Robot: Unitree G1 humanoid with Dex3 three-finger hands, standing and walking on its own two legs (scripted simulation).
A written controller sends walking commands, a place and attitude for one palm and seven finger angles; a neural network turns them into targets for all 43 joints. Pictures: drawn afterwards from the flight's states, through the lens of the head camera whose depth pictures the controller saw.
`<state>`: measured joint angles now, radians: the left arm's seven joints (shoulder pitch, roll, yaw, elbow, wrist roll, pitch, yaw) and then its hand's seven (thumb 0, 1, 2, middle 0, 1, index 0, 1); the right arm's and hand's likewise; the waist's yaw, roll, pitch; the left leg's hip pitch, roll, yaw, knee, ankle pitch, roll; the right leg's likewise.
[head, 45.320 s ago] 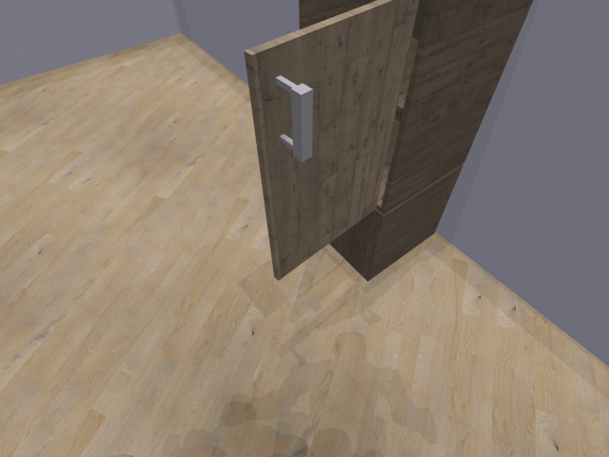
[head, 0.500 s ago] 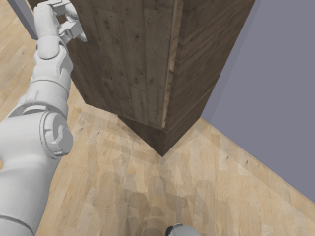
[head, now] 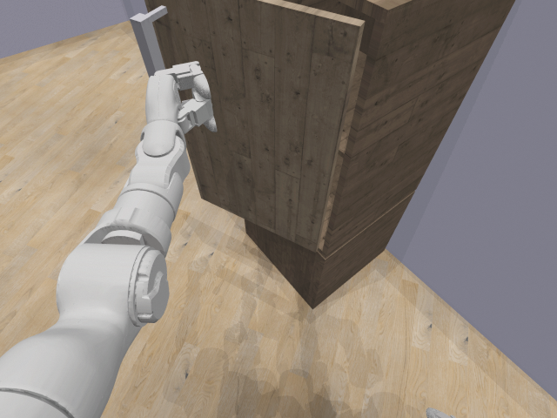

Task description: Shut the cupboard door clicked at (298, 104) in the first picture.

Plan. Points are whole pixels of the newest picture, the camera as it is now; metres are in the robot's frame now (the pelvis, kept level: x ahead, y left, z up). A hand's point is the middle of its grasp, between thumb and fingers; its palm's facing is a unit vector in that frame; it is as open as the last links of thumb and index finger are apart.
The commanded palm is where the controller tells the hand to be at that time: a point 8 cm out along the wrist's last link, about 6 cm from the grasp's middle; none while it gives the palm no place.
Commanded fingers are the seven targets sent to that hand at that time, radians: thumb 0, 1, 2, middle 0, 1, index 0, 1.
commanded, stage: draw the hand back to the body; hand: left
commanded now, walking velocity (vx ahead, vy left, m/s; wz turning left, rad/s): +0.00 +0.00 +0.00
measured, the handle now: (160, 49) +0.70 +0.16 +0.16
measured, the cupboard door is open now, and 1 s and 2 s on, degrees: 22 22 22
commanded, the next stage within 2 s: step back with the hand held close in 1.60 s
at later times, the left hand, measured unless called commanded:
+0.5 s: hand (139, 159) +0.41 +0.15 +0.17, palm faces +0.05 -1.00 +0.00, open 3.1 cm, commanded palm +0.36 +0.20 +0.18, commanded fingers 0.00 0.90 0.90 -1.16 -1.35 -1.16 -1.35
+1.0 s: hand (23, 269) +0.26 +0.23 +0.18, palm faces +0.34 -0.89 -0.30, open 4.4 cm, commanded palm +0.21 +0.27 +0.19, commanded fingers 0.00 0.90 0.90 -0.47 -0.60 -0.47 -0.60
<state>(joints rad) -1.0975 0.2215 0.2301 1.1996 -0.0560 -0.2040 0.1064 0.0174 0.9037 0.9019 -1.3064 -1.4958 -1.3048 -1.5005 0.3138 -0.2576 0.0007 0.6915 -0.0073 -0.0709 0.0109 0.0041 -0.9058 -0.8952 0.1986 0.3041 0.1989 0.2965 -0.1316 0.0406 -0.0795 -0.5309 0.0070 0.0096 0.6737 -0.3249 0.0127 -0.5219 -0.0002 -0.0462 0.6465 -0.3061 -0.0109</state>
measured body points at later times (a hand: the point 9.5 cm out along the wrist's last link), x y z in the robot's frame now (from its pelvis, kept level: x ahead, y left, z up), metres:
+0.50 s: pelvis +0.00 +0.01 +0.01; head +0.00 -0.01 +0.46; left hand +0.40 +0.20 +0.18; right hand +0.07 -0.26 -0.11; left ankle +0.00 +0.11 -0.72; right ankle +0.00 -0.11 -0.72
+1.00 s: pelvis +0.02 +0.00 +0.02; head +0.00 -0.03 +0.47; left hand +0.24 +0.27 +0.20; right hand +0.22 -0.20 -0.07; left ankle +0.00 +0.11 -0.72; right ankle +0.00 -0.11 -0.72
